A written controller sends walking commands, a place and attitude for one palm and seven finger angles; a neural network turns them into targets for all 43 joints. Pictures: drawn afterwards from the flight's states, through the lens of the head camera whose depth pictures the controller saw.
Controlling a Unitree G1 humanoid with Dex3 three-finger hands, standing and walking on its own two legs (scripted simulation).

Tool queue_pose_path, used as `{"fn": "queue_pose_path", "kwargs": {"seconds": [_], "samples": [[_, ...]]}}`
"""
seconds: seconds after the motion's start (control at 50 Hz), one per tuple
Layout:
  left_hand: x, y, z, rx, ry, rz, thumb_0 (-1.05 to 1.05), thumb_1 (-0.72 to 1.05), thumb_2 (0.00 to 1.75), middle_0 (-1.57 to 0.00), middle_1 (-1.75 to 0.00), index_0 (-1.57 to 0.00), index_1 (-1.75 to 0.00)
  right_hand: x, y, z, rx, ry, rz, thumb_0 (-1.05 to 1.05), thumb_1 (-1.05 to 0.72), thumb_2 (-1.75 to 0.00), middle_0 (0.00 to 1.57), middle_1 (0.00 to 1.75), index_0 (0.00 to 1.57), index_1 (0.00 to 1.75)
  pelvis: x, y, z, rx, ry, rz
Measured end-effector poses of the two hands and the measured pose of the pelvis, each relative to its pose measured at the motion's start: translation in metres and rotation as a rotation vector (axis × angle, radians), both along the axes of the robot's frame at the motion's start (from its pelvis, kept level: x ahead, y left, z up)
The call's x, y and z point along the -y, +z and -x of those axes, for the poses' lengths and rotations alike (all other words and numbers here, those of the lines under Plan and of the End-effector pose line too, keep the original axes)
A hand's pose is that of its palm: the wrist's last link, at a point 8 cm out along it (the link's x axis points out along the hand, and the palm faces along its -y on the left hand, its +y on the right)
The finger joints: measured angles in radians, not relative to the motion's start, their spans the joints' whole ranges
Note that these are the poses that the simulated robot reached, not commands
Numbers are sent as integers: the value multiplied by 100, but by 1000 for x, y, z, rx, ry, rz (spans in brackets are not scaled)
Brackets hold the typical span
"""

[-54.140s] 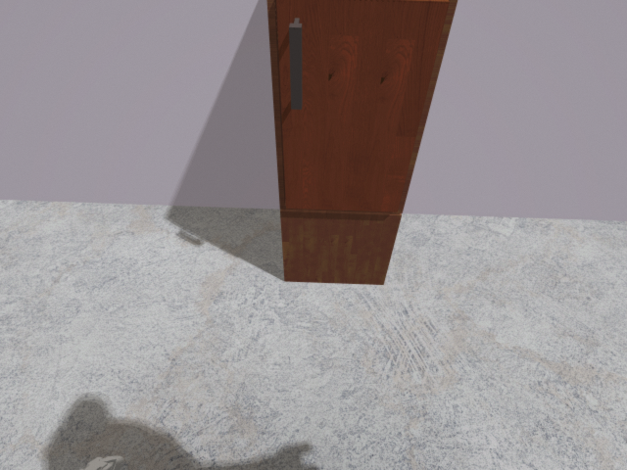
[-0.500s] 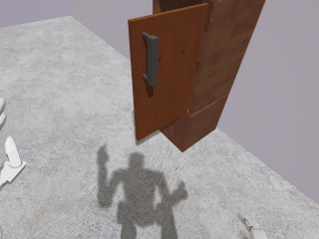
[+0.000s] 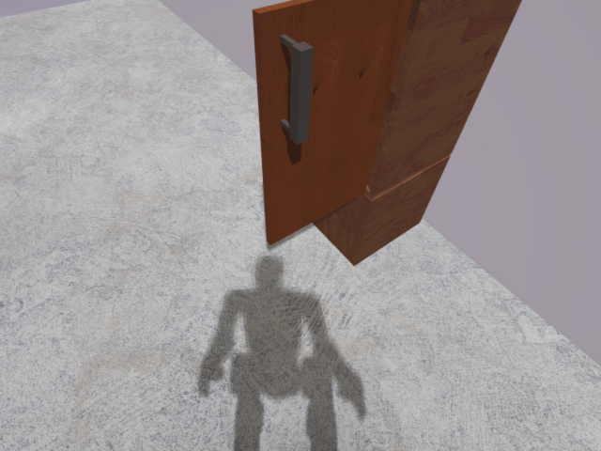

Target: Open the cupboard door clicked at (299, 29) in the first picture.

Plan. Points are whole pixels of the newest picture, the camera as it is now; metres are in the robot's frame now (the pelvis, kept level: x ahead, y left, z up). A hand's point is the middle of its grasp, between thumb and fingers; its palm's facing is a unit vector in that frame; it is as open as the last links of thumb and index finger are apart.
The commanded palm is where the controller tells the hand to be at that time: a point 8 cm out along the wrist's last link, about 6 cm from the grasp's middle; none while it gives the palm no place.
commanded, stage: let the arm hang, fingers relaxed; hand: left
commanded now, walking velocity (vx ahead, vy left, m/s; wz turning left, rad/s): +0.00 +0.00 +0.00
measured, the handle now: (292, 92) +0.66 +0.06 +0.12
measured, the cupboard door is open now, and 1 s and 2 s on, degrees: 90 90 90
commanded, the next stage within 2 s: look to check the result in 0.70 s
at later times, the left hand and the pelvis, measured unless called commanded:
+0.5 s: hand out of the picture +0.06 +0.23 -0.15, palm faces -0.01 -0.95 -0.32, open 7.3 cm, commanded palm none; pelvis -0.01 +0.01 +0.01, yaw -1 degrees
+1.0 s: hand out of the picture +0.10 +0.24 -0.14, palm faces -0.04 -0.94 -0.35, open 7.4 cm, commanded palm none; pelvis +0.01 +0.00 +0.01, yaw -2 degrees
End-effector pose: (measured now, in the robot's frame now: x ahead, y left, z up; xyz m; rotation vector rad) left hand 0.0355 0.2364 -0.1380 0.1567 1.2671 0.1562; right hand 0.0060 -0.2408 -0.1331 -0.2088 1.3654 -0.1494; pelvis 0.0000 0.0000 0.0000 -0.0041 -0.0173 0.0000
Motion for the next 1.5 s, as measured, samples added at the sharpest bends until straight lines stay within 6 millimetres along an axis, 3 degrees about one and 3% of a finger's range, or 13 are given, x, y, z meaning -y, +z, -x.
{"fn": "queue_pose_path", "kwargs": {"seconds": [0.1,0.2,0.34,0.52,0.66,0.86,1.22,1.5], "samples": [[-23,10,36,-119,12,-66,-2,96,90,-21,-30,-21,-30,-5,-6,12,-31,-34,-27,1,-91,-90,20,30,20,30,-2,4,1,10,-7,1],[-39,20,45,-147,16,-117,0,93,90,-21,-30,-21,-30,-8,-11,9,-14,-43,-46,1,-91,-90,20,30,20,30,-4,6,5,22,-15,-1],[-45,25,22,-85,-1,-133,0,91,90,-20,-30,-20,-30,-4,-12,-1,21,-38,-41,1,-91,-90,21,30,20,30,-6,7,9,29,-21,-3],[-40,27,-22,17,-49,-115,0,91,90,-20,-30,-21,-30,15,-2,-12,57,-41,8,1,-91,-90,21,30,20,30,-7,9,8,30,-26,-7],[-41,29,-44,45,-75,-116,0,91,90,-21,-30,-21,-30,28,4,-19,59,-40,39,1,-91,-90,20,30,20,30,-6,10,5,25,-28,-8],[-49,32,-53,21,-80,-140,0,91,90,-21,-30,-21,-30,36,7,-33,50,-30,53,1,-91,-90,20,30,20,30,-4,12,-6,15,-28,-7],[-50,36,-67,15,-77,-156,0,91,90,-21,-30,-21,-30,41,11,-78,105,-2,54,1,-91,-90,21,30,21,30,0,13,-23,7,-28,-8],[-46,35,-82,24,-90,-152,0,90,90,-21,-30,-21,-30,49,14,-83,99,-10,71,1,-91,-90,21,30,21,30,2,14,-33,1,-34,-8]]}}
